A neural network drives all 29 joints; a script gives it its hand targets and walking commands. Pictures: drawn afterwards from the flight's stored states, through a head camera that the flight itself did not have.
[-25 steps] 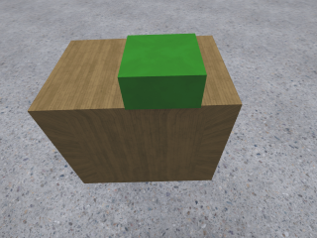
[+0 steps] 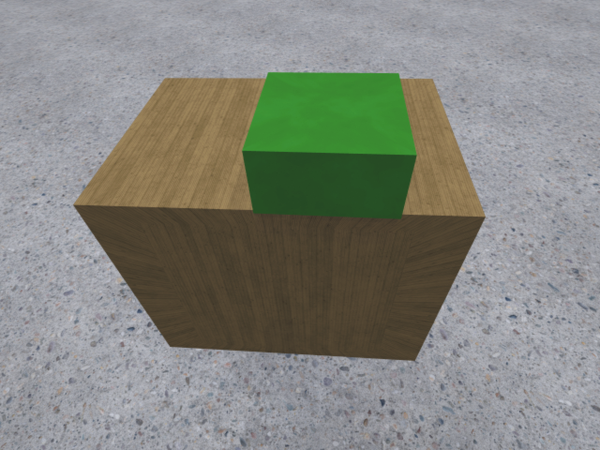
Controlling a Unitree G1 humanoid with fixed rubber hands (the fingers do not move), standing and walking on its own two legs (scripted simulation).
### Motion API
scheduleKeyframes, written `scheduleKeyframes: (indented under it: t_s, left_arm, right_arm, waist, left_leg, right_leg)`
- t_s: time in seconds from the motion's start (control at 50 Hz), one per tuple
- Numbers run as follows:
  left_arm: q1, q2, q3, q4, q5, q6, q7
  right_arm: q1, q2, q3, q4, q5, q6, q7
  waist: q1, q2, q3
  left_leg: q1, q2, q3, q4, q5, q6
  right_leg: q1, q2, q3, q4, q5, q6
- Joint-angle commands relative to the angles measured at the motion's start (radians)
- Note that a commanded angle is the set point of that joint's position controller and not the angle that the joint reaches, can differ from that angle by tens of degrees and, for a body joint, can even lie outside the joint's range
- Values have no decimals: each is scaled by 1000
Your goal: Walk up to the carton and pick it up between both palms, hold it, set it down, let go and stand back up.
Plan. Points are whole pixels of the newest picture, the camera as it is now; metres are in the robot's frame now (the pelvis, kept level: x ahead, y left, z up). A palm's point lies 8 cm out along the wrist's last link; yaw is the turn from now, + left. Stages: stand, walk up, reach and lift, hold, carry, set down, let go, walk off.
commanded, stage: walk up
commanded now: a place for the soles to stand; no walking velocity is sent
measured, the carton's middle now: (329, 140) +0.72 -0.02 +0.03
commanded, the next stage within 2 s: none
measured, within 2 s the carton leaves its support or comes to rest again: neither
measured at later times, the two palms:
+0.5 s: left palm out of the picture +0.09 +0.30 -0.09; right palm out of the picture +0.12 -0.31 -0.08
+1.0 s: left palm out of the picture +0.08 +0.39 -0.11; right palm out of the picture +0.16 -0.27 -0.07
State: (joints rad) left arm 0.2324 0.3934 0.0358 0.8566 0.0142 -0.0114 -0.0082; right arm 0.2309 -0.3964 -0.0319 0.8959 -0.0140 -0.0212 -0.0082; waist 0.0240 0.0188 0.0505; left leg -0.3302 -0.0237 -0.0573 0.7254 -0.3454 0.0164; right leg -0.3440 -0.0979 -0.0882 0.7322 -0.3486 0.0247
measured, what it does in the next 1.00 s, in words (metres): walks ahead: left foot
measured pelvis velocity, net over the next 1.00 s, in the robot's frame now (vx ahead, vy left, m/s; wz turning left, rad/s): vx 0.08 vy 0.06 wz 0.07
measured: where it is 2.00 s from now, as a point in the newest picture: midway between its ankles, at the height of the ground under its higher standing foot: outside the picture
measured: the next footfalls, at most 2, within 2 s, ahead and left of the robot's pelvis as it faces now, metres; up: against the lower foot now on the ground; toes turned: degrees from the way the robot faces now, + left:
left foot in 0.86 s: +0.16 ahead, +0.17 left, +0.00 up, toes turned +9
right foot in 1.36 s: +0.32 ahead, -0.11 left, +0.00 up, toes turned -7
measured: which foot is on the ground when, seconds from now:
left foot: down 0.00-0.62, up 0.64-0.84, down 0.86-1.00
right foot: down 0.00-0.88, up 0.90-1.00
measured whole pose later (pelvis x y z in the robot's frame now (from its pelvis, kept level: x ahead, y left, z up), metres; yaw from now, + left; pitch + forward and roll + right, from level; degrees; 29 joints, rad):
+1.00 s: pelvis +0.08 +0.06 +0.01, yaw +4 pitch -4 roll -1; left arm 0.32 0.44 0.07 1.01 0.02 0.01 -0.06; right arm 0.27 -0.40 -0.07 0.98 -0.03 -0.07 0.03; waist 0.00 -0.05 0.02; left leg -0.27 0.03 0.09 0.62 -0.28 0.04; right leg -0.40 -0.03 0.03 1.08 -0.43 -0.04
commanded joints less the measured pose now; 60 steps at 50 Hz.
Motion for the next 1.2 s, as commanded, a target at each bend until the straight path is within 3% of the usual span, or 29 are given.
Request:
scheduleKeyframes:
  t_s: [0.0, 0.04, 0.08, 0.1, 0.14, 0.22, 0.32, 0.54, 0.56, 0.58, 0.6, 0.62, 0.64, 0.68, 0.74, 0.78, 0.8, 0.82, 0.84, 0.86, 0.88, 0.9, 0.92, 0.94, 0.98, 1.0, 1.08, 1.14, 1.18]
  left_arm:
    - [-43, 190, 41, -41, -24, -12, 10]
    - [-51, 200, 42, -9, -18, -14, 13]
    - [-77, 221, 43, 0, -15, -24, 11]
    - [-90, 227, 42, 9, -14, -24, 10]
    - [-97, 221, 37, 18, -18, -25, 11]
    - [-135, 216, 32, 48, -15, -20, 10]
    - [-163, 217, 30, 85, -14, -16, 7]
    - [-207, 209, 31, 138, -9, -17, -2]
    - [-61, 280, 74, 124, 6, -36, -25]
    - [9, 313, 89, 156, 16, -38, -29]
    - [54, 356, 106, 162, 19, -42, -28]
    - [28, 376, 117, 140, 21, -51, -27]
    - [14, 360, 120, 115, 22, -58, -25]
    - [50, 323, 113, 114, 20, -63, -26]
    - [-25, 305, 102, 80, 19, -60, -40]
    - [-133, 304, 97, 40, 16, -52, -48]
    - [-165, 277, 93, 25, 19, -45, -50]
    - [-152, 242, 83, 26, 28, -37, -50]
    - [-140, 185, 61, 13, 35, -28, -47]
    - [-105, 122, 43, -9, 24, -22, -50]
    - [-22, 154, 46, -3, 6, -6, -44]
    - [5, 239, 60, 18, 12, 0, -40]
    - [48, 263, 66, 45, 9, -2, -42]
    - [93, 272, 74, 79, 4, -5, -44]
    - [151, 248, 81, 108, -1, -4, -50]
    - [151, 238, 83, 109, -1, -1, -57]
    - [79, 220, 90, 56, 14, 11, -79]
    - [-6, 200, 89, 13, 17, 15, -87]
    - [-23, 179, 79, 3, 12, 12, -82]
  right_arm:
    - [-70, -245, -53, -50, -3, -34, -13]
    - [-93, -235, -42, -28, 6, -31, -11]
    - [-73, -203, -31, 0, 6, -28, -11]
    - [-75, -205, -32, 11, 5, -25, -11]
    - [-81, -207, -28, 27, 5, -25, -7]
    - [-108, -199, -20, 46, 7, -22, -4]
    - [-138, -193, -16, 75, 8, -20, -4]
    - [-170, -201, -8, 113, 5, -15, -1]
    - [-107, -264, -45, 93, -6, -23, 22]
    - [-139, -271, -46, 83, -16, -20, 32]
    - [-163, -247, -49, 68, -22, -15, 38]
    - [-146, -229, -46, 55, -26, -18, 42]
    - [-153, -223, -46, 39, -27, -29, 45]
    - [-217, -216, -52, 14, -28, -49, 49]
    - [-149, -182, -65, 10, -18, -49, 75]
    - [-14, -178, -78, 45, -10, -44, 78]
    - [69, -194, -87, 71, -12, -44, 73]
    - [165, -208, -99, 108, -14, -46, 63]
    - [270, -262, -118, 140, -22, -48, 52]
    - [351, -339, -139, 137, -37, -51, 33]
    - [193, -375, -128, 66, -29, -56, 22]
    - [58, -412, -129, 27, -9, -54, 20]
    - [-6, -381, -122, 4, -11, -62, 22]
    - [-30, -339, -107, -7, -12, -74, 20]
    - [-6, -300, -96, -13, -2, -96, 14]
    - [13, -298, -95, -13, -2, -104, 10]
    - [23, -294, -95, -26, -10, -113, -5]
    - [114, -285, -94, -24, -13, -113, -9]
    - [104, -281, -93, -30, -15, -108, -9]
  waist:
    - [14, -24, -67]
    - [23, -20, -43]
    - [-1, -65, -85]
    - [-8, -51, -90]
    - [-7, -3, -123]
    - [-6, 21, -121]
    - [-6, -13, -101]
    - [-10, -4, -85]
    - [21, -55, -180]
    - [60, -57, -104]
    - [82, -175, -53]
    - [77, -203, -35]
    - [74, -139, 10]
    - [81, -84, 38]
    - [15, -154, 23]
    - [-71, -191, 19]
    - [-110, -173, 3]
    - [-145, -101, -30]
    - [-193, 79, -48]
    - [-231, 344, -25]
    - [-140, 268, 21]
    - [-79, 172, 130]
    - [-34, 112, 172]
    - [-13, 60, 172]
    - [-12, 51, 109]
    - [-11, 56, 109]
    - [-13, 63, 110]
    - [-56, 46, 92]
    - [-56, 56, 84]
  left_leg:
    - [-7, 170, -287, -241, 168, 103]
    - [-126, 146, -237, -236, 150, 90]
    - [-41, 88, -123, -184, 222, 44]
    - [-8, 81, -113, -170, 241, 43]
    - [13, 94, -120, -181, 262, 44]
    - [-4, 104, -137, -222, 266, 44]
    - [-3, 104, -142, -260, 258, 42]
    - [8, 98, -134, -310, 244, 33]
    - [-50, 68, -130, -261, -248, 82]
    - [-233, 32, -68, -207, -372, 55]
    - [-312, 11, 33, -10, -266, 29]
    - [-372, 60, 64, 100, -193, 17]
    - [-411, 107, 39, 108, -159, 13]
    - [-376, 118, 19, 11, -130, 16]
    - [-101, 98, 71, -73, 4, 5]
    - [143, 79, 138, -134, 133, -7]
    - [258, 57, 165, -145, 147, -15]
    - [391, 36, 163, -137, 102, -21]
    - [502, 38, 102, -160, -30, -1]
    - [433, 214, -237, -390, -408, 41]
    - [204, 408, -632, -637, -745, 117]
    - [41, 479, -648, -691, -793, 177]
    - [-9, 466, -568, -667, -686, 197]
    - [-1, 397, -449, -626, -530, 164]
    - [42, 315, -253, -578, -284, 92]
    - [28, 304, -204, -581, -220, 82]
    - [87, 321, -79, -562, -99, 165]
    - [181, 339, -79, -556, -35, 156]
    - [201, 329, -3, -510, 106, 160]
  right_leg:
    - [34, -2, 81, -78, 58, -56]
    - [170, -14, 99, -162, 35, -67]
    - [146, -75, 124, -205, 147, -95]
    - [129, -86, 124, -209, 176, -98]
    - [152, -87, 101, -215, 181, -96]
    - [187, -76, 81, -232, 165, -82]
    - [204, -77, 73, -270, 146, -75]
    - [223, -80, 66, -349, 105, -65]
    - [319, -74, 110, -339, -311, -115]
    - [390, -139, 201, -422, -511, -151]
    - [400, -269, 348, -560, -584, -201]
    - [414, -366, 422, -615, -550, -258]
    - [435, -394, 419, -601, -441, -286]
    - [427, -339, 323, -572, -240, -263]
    - [206, -224, 131, -550, -166, -190]
    - [-15, -182, 56, -498, -260, -163]
    - [-102, -144, 19, -406, -302, -144]
    - [-209, -92, -33, -244, -341, -134]
    - [-354, -24, -62, -13, -411, -122]
    - [-439, 108, -29, 315, -366, -106]
    - [-416, 125, 151, 448, -241, -77]
    - [-362, 50, 228, 447, -167, -80]
    - [-323, 6, 222, 444, -98, -80]
    - [-288, 1, 234, 425, -25, -71]
    - [-214, 6, 235, 357, 74, -50]
    - [-196, 12, 228, 329, 110, -34]
    - [-248, 6, 226, 225, 169, 1]
    - [-295, 15, 226, 181, 181, 0]
    - [-271, 14, 195, 108, 180, -11]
